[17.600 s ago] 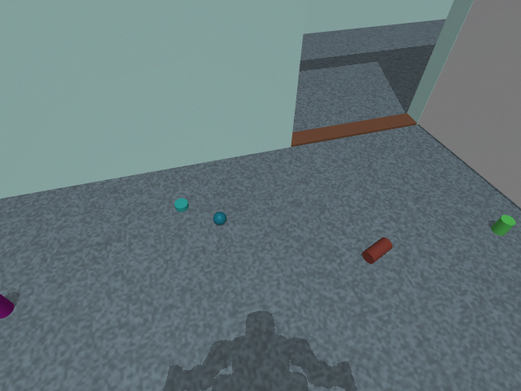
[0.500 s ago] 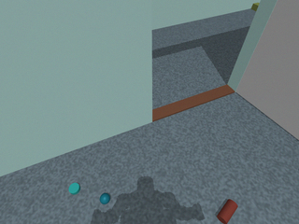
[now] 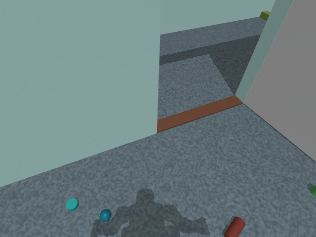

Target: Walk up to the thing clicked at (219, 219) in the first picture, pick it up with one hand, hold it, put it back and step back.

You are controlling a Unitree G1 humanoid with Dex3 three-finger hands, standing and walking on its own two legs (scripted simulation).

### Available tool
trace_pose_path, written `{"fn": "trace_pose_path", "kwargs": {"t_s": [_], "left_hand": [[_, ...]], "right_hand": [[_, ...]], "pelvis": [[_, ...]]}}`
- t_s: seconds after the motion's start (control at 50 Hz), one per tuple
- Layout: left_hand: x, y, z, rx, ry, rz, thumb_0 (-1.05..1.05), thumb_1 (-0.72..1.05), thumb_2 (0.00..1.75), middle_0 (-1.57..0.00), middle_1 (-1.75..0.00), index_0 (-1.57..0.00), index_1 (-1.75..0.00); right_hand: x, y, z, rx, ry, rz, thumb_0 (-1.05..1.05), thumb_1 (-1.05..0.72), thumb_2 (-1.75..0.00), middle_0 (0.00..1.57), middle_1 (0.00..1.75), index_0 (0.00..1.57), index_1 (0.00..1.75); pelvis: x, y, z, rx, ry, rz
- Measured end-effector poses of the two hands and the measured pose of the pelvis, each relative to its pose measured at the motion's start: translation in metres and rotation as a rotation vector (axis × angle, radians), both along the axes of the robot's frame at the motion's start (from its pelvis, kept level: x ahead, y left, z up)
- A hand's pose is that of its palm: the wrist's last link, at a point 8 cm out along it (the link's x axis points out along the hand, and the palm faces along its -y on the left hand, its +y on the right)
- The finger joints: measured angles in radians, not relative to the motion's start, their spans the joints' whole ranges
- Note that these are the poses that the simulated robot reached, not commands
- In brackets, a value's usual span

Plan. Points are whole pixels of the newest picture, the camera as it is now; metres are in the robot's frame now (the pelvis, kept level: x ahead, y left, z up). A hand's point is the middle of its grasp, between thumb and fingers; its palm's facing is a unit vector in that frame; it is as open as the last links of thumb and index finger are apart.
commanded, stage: stand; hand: left
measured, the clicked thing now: (105, 215) +0.39 +0.28 -0.75
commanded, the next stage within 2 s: none
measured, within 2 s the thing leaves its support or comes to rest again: neither
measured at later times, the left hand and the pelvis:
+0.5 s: hand out of the picture +0.11 +0.25 -0.16, palm faces -0.02 -0.94 -0.34, open 7.4 cm; pelvis +0.03 +0.00 +0.00, yaw +0 degrees
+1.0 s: hand out of the picture +0.11 +0.25 -0.15, palm faces -0.03 -0.94 -0.34, open 7.4 cm; pelvis +0.03 +0.00 +0.00, yaw +0 degrees
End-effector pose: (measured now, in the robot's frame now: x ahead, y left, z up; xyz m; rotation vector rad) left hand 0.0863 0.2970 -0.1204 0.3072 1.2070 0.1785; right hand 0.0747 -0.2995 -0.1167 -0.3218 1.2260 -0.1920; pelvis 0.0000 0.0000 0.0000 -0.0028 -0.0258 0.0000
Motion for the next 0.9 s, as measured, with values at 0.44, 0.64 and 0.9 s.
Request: {"fn": "trace_pose_path", "kwargs": {"t_s": [0.44, 0.64, 0.9], "left_hand": [[0.008, 0.002, 0.001, 0.013, 0.037, 0.022, 0.01, 0.90, 0.89, -0.20, -0.30, -0.20, -0.30], [0.026, -0.001, 0.004, 0.016, 0.002, 0.007, 0.01, 0.90, 0.89, -0.20, -0.30, -0.20, -0.30], [0.026, -0.002, 0.004, 0.018, 0.008, 0.005, 0.01, 0.90, 0.89, -0.20, -0.30, -0.20, -0.30]], "right_hand": [[0.043, 0.007, -0.002, 0.013, -0.026, 0.013, 0.01, -0.90, -0.90, 0.21, 0.30, 0.21, 0.30], [0.047, 0.004, 0.000, 0.011, -0.036, 0.006, 0.01, -0.90, -0.90, 0.21, 0.30, 0.21, 0.30], [0.035, -0.001, -0.001, 0.006, -0.009, -0.011, 0.01, -0.90, -0.90, 0.21, 0.30, 0.21, 0.30]], "pelvis": [[0.027, 0.001, 0.001, 0.002, 0.010, -0.003], [0.031, 0.000, 0.002, 0.003, 0.006, -0.006], [0.032, -0.003, 0.002, 0.002, 0.000, -0.006]]}}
